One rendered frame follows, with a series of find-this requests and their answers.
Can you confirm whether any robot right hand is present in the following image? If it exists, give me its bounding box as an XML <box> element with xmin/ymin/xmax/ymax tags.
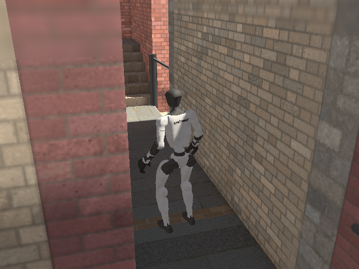
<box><xmin>185</xmin><ymin>143</ymin><xmax>198</xmax><ymax>155</ymax></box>

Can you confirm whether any robot left forearm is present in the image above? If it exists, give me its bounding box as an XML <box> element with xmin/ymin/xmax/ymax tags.
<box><xmin>142</xmin><ymin>141</ymin><xmax>159</xmax><ymax>164</ymax></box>

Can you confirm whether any robot left upper arm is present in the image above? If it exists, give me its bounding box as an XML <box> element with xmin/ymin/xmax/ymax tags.
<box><xmin>156</xmin><ymin>115</ymin><xmax>168</xmax><ymax>149</ymax></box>

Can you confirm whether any robot right forearm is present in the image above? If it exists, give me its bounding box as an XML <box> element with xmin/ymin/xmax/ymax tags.
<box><xmin>192</xmin><ymin>135</ymin><xmax>203</xmax><ymax>147</ymax></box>

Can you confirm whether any robot left hand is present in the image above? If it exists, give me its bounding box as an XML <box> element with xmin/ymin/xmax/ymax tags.
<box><xmin>138</xmin><ymin>159</ymin><xmax>151</xmax><ymax>173</ymax></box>

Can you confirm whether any robot right upper arm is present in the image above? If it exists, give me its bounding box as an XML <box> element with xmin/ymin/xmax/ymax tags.
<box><xmin>186</xmin><ymin>110</ymin><xmax>203</xmax><ymax>137</ymax></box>

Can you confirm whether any robot torso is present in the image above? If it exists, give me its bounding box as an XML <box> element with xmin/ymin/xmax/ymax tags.
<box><xmin>165</xmin><ymin>109</ymin><xmax>191</xmax><ymax>169</ymax></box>

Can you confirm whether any left robot shin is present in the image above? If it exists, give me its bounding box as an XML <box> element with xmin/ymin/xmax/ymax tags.
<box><xmin>156</xmin><ymin>189</ymin><xmax>169</xmax><ymax>226</ymax></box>

